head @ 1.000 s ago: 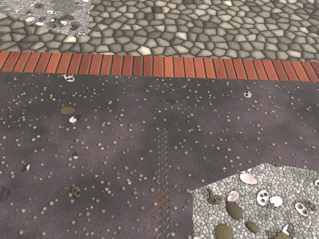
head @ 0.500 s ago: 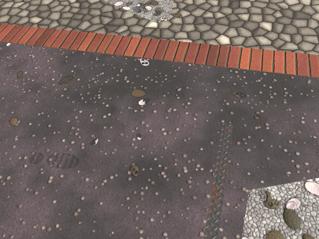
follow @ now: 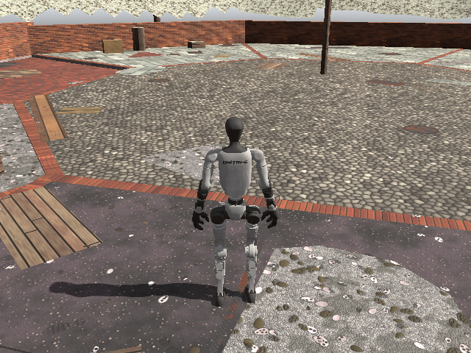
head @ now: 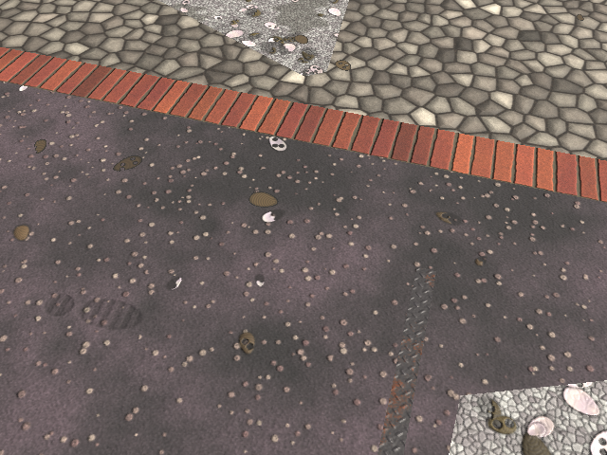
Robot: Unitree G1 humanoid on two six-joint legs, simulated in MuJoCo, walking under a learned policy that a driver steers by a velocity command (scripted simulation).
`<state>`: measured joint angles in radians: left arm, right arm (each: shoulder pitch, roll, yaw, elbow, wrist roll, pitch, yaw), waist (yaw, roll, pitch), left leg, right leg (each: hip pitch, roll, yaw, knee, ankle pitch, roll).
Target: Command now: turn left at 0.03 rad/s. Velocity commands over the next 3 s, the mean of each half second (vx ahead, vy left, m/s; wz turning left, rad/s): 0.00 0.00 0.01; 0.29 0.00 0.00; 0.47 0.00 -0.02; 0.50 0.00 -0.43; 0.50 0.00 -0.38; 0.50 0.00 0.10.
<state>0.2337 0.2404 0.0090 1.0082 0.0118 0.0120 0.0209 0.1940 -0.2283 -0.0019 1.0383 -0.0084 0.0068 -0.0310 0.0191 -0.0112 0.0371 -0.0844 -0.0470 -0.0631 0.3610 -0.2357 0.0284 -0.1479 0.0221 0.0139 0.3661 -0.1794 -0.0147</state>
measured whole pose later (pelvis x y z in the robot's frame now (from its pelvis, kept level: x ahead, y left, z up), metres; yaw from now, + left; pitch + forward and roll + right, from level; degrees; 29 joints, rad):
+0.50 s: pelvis +0.00 +0.01 +0.00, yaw +0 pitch -2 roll +0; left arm 0.26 0.18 -0.01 1.14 0.01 0.01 0.04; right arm 0.26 -0.18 0.02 1.14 -0.01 0.00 -0.04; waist 0.01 -0.01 0.03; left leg -0.10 -0.06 -0.05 0.37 -0.24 0.04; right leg -0.17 0.01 0.03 0.38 -0.19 0.00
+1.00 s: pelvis +0.14 -0.05 +0.00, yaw +0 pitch +0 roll +1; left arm 0.47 0.16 0.02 1.11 0.02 -0.09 0.01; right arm 0.22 -0.22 -0.04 1.03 -0.04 -0.05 0.03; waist 0.02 0.03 0.01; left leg -0.52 0.04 0.03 1.05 -0.23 0.07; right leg -0.01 0.07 -0.06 0.27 -0.28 -0.09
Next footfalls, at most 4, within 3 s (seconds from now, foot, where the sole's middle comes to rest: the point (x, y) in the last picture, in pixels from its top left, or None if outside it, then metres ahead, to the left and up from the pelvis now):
1.26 left None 0.45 0.02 -0.78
1.80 right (376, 372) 0.73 -0.14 -0.78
2.34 left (357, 256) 1.10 -0.11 -0.78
2.86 right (452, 225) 1.23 -0.40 -0.78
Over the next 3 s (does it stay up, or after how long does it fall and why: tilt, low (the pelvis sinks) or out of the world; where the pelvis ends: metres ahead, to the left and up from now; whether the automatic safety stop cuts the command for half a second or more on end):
stays up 1.19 -0.30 -0.01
